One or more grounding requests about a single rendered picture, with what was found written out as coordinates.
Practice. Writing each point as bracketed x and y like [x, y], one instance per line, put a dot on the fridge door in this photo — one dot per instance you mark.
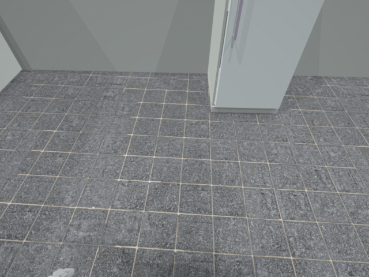
[257, 67]

